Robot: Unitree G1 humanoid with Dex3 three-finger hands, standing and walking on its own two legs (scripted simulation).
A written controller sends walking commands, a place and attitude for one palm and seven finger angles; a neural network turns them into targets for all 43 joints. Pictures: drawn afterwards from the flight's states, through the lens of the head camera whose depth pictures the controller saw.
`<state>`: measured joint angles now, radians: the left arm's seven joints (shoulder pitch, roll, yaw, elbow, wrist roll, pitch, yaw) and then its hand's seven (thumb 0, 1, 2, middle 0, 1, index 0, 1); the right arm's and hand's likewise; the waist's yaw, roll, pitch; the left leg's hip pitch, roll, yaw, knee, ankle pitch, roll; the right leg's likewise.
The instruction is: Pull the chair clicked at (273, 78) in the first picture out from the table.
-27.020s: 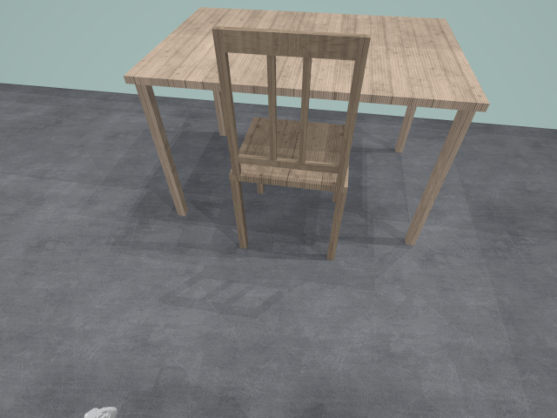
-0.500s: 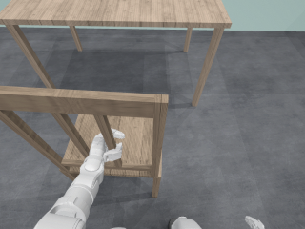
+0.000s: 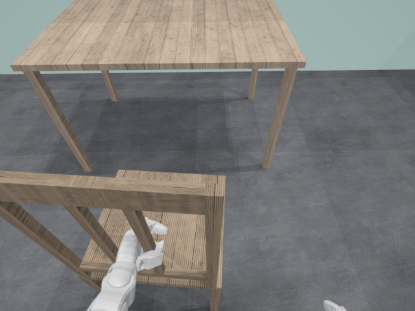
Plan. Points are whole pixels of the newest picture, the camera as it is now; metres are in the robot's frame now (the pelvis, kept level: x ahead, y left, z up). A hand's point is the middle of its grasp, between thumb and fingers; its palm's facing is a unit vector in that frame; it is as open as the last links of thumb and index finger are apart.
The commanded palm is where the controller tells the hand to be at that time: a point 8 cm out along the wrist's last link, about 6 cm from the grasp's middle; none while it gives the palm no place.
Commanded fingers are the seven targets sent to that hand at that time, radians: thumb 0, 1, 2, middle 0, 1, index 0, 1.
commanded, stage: stop walking, hand still on the chair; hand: left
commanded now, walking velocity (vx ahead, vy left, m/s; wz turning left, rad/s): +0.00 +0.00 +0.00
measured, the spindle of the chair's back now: (104, 242) +0.27 +0.24 -0.07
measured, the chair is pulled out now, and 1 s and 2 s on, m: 0.61 0.61 0.61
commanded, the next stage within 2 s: open the thumb and straighten the fingers in 0.42 s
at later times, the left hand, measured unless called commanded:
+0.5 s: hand (157, 250) +0.26 +0.13 -0.07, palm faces +0.00 -0.99 -0.16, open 5.4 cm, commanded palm +0.24 +0.19 -0.05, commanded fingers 0.00 0.90 0.90 -0.50 -1.45 -0.50 -1.45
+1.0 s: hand (151, 245) +0.27 +0.14 -0.08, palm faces +0.01 -0.99 -0.14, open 13.9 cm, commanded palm +0.25 +0.19 -0.06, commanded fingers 0.00 -0.55 0.20 -0.12 -0.36 -0.12 -0.36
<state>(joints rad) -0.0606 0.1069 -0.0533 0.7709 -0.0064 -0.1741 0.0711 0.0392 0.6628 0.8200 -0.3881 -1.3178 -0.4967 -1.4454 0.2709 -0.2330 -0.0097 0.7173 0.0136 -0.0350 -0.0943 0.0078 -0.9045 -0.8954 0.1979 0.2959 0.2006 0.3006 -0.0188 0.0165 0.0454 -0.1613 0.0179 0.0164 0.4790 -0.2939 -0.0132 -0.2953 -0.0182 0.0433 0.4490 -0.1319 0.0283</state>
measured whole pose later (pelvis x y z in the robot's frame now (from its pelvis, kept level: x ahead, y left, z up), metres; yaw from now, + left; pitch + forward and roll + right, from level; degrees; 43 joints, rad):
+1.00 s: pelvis +0.02 +0.00 -0.03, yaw +3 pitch +10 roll +1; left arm 0.10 0.17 -0.03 0.34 -0.09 0.02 0.00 -0.01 -0.43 0.26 -0.34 -1.00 -0.34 -1.00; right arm 0.25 -0.26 0.00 0.59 0.04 -0.10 -0.05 0.01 -0.91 -0.90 0.20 0.30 0.20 0.30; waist -0.05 0.05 -0.08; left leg -0.52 0.00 -0.04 0.80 -0.46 -0.02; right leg -0.65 -0.04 0.00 0.80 -0.32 0.02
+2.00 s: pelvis +0.03 +0.01 -0.06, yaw +5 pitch +13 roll -2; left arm 0.65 0.20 -0.08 -0.23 -0.04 0.15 0.02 -0.02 -0.54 0.21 -0.01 0.00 -0.03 -0.01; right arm 0.25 -0.21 0.00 0.44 0.04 -0.09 -0.09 0.01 -0.90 -0.90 0.20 0.30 0.20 0.30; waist -0.05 0.05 -0.17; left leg -0.67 -0.01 -0.08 1.03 -0.58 -0.01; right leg -0.76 -0.05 -0.04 0.97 -0.42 0.03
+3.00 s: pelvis +0.03 +0.00 -0.03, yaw +5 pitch +3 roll -2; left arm 0.73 0.32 0.14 -0.47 -0.07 0.03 0.16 -0.01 -0.20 0.38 -0.05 -0.07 -0.06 -0.07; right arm 0.27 -0.21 0.01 0.50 0.05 -0.09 -0.14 0.01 -0.90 -0.90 0.20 0.30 0.20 0.30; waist 0.03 0.08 -0.11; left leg -0.38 0.01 -0.08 0.83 -0.50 -0.02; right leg -0.47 -0.04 -0.05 0.78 -0.36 0.02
